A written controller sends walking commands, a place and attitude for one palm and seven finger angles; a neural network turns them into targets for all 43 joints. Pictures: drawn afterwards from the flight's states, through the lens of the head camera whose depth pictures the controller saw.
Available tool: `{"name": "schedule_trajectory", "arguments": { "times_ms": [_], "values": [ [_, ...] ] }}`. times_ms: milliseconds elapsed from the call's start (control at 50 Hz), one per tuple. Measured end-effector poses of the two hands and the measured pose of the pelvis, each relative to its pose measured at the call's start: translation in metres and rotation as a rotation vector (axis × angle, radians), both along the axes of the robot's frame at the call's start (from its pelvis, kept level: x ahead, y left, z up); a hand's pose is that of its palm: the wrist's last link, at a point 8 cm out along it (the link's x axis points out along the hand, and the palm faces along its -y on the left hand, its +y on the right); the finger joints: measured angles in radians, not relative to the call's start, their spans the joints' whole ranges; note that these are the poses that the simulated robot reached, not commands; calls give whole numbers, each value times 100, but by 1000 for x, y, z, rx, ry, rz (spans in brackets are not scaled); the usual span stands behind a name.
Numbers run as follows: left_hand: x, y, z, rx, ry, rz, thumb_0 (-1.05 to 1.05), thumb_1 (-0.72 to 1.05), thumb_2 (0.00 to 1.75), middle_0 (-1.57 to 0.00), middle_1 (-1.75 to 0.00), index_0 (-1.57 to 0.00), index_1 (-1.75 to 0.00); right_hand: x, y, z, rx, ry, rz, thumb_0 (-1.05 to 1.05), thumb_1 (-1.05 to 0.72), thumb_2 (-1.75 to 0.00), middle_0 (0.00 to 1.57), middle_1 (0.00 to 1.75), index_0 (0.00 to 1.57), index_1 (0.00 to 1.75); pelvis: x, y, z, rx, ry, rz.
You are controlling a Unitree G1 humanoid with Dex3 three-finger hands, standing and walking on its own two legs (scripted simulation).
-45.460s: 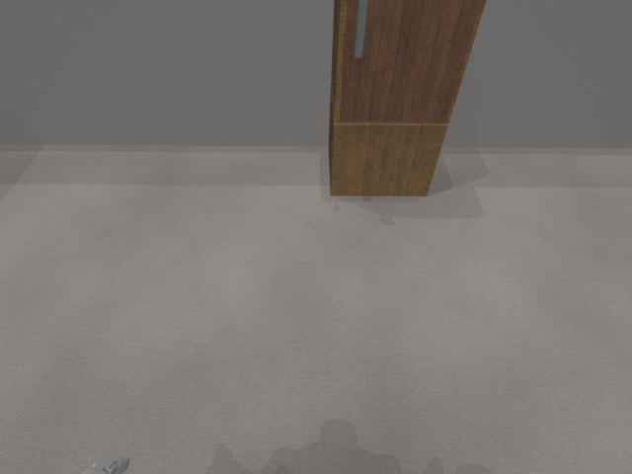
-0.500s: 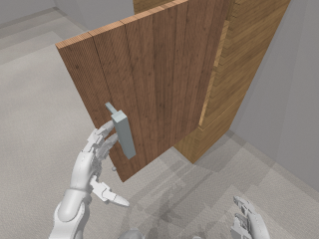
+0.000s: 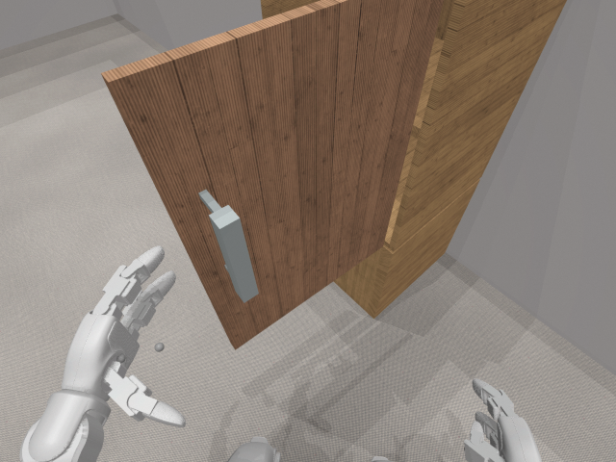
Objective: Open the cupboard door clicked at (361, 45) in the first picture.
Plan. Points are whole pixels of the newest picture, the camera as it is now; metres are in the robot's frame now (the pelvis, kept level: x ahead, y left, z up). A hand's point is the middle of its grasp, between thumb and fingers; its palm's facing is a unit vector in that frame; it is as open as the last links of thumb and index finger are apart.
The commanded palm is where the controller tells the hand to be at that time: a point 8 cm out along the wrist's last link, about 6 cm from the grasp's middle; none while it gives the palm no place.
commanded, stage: draw the hand back to the body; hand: left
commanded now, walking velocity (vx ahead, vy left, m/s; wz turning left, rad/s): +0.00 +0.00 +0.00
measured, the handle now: (228, 248) +0.37 +0.13 +0.08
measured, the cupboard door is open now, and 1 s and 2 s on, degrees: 86 86 86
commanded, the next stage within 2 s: step back with the hand held close in 1.60 s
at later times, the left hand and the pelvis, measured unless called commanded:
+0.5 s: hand (104, 341) +0.22 +0.22 +0.12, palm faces -0.05 -1.00 -0.06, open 16.3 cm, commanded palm +0.19 +0.28 +0.14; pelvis +0.01 +0.02 +0.02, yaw +0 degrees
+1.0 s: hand (22, 294) +0.24 +0.27 +0.18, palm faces +0.36 -0.84 -0.40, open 11.7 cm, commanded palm +0.19 +0.31 +0.21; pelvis +0.04 +0.03 +0.07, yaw -1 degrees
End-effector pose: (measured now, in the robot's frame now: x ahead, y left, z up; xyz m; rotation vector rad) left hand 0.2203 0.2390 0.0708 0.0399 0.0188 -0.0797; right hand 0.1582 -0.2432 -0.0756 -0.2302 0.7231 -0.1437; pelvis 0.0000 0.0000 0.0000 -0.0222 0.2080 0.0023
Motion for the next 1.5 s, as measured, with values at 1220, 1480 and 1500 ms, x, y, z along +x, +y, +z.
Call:
{"name": "schedule_trajectory", "arguments": {
  "times_ms": [1220, 1480, 1500],
  "values": [
    [-21, 69, 165, 433, -125, 499, 0, 60, 77, -20, -31, -20, -30, 56, 40, 67, 40, -55, 52, 1, -91, -90, 20, 30, 20, 30, 41, 17, 70, 19, -242, -29],
    [-26, 60, 162, 412, -117, 503, 1, 86, 88, -21, -31, -21, -30, 45, 23, 64, 31, -28, 28, 1, -91, -90, 20, 30, 20, 30, 35, 7, 72, 18, -258, -31],
    [-27, 59, 162, 413, -118, 501, 1, 87, 89, -21, -31, -21, -30, 43, 23, 63, 31, -28, 26, 1, -91, -90, 20, 30, 20, 30, 35, 7, 72, 18, -260, -31]
  ]
}}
